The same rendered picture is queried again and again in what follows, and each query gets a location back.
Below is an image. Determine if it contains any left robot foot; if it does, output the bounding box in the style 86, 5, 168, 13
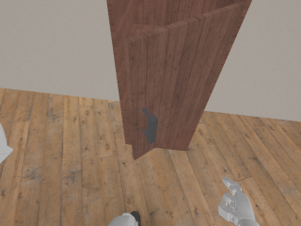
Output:
131, 211, 141, 226

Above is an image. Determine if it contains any robot left shin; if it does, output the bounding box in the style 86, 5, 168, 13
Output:
122, 213, 135, 219

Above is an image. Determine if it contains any handle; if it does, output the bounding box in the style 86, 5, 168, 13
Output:
142, 107, 158, 144

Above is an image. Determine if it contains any robot right hand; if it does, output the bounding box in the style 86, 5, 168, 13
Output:
218, 177, 256, 226

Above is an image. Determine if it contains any cupboard door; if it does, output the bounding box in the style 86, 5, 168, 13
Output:
123, 2, 246, 160

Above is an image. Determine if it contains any robot left hand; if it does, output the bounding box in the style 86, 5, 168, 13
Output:
0, 122, 13, 164

